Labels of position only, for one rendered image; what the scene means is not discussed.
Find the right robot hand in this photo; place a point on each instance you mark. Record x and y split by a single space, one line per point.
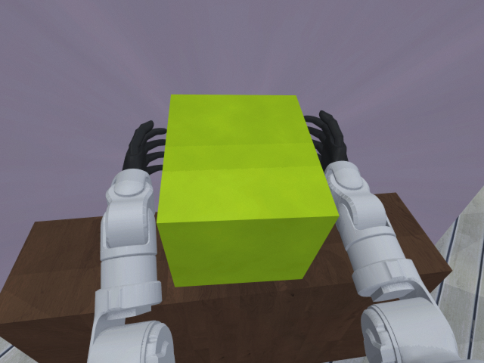
331 148

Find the left robot forearm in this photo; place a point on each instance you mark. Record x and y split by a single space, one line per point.
129 285

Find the robot right upper arm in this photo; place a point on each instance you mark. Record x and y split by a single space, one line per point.
408 331

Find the left robot hand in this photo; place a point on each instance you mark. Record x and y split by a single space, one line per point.
136 156

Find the robot left upper arm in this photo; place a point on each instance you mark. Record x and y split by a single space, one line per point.
142 342

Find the pedestal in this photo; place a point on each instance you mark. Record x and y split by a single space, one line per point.
47 305

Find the right robot forearm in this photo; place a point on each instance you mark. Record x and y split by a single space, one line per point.
380 267

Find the carton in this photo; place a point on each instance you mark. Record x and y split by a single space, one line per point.
243 196

